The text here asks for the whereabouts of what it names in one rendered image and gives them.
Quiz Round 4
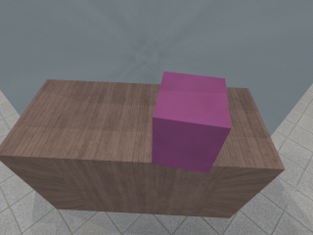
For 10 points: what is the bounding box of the carton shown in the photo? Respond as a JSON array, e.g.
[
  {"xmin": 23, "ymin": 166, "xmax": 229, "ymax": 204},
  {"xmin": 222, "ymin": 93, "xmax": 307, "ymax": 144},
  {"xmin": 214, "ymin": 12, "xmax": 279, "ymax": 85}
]
[{"xmin": 152, "ymin": 71, "xmax": 232, "ymax": 173}]

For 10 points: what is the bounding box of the pedestal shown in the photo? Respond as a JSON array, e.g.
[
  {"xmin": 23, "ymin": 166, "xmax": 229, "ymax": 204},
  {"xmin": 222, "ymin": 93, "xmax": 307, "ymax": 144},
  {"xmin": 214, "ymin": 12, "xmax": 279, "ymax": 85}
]
[{"xmin": 0, "ymin": 79, "xmax": 285, "ymax": 218}]

